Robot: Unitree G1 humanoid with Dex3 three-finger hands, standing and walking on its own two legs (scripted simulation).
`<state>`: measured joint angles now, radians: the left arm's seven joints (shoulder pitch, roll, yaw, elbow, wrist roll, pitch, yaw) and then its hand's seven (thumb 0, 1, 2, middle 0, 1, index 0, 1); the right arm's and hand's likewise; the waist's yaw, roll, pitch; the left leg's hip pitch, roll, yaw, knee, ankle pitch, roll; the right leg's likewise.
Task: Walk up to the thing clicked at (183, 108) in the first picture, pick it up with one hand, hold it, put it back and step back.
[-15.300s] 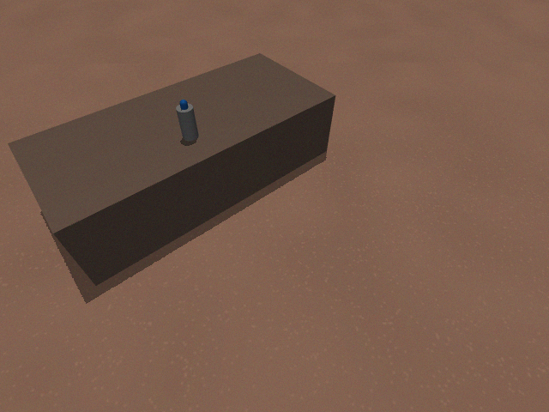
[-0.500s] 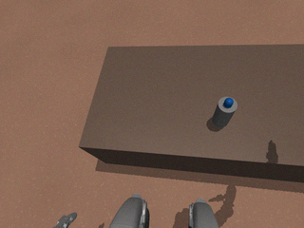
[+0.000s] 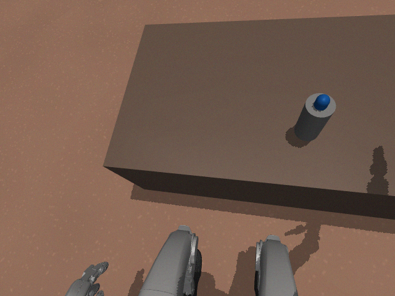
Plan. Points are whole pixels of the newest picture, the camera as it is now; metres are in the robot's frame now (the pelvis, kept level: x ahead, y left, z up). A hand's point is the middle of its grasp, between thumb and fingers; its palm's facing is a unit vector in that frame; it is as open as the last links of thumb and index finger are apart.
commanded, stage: approach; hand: right
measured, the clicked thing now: (314, 116) +0.55 -0.22 -0.18
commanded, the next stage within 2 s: close in in 0.28 s
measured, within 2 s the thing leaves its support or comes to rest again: neither
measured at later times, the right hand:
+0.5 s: hand (347, 133) +0.51 -0.30 -0.19, palm faces +0.15 +0.99 -0.01, open 17.3 cm
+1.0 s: hand (319, 123) +0.54 -0.23 -0.19, palm faces +0.17 +0.99 -0.01, open 17.0 cm
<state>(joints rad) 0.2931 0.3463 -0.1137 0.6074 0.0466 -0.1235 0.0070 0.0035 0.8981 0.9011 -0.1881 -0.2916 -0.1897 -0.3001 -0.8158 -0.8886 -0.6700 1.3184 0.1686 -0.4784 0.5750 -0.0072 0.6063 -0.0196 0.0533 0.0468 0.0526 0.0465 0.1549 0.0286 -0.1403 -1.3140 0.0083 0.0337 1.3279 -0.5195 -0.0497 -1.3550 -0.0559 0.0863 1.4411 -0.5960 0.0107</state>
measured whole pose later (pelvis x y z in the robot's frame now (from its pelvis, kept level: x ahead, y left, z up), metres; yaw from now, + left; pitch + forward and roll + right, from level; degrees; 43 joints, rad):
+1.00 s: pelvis -0.06 +0.00 -0.22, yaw +3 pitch +36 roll +8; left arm 0.27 0.32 -0.12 0.59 0.08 0.06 -0.06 0.00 0.92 0.90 -0.19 -0.30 -0.20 -0.30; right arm -1.12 -0.72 -0.54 1.11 -0.03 -0.32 0.17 -0.01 0.40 -0.02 0.08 0.03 0.06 0.03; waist 0.27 -0.03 -0.11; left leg -2.09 0.01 0.01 2.08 -0.62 -0.06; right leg -2.14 0.00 0.14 2.19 -0.69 0.02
